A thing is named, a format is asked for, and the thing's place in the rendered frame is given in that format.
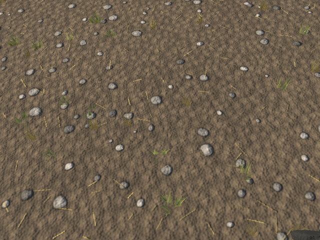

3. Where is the right robot hand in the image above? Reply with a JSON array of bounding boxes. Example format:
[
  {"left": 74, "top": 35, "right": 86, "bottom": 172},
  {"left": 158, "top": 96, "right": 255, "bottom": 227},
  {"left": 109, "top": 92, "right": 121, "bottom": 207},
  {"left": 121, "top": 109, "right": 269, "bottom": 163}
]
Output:
[{"left": 291, "top": 230, "right": 320, "bottom": 240}]

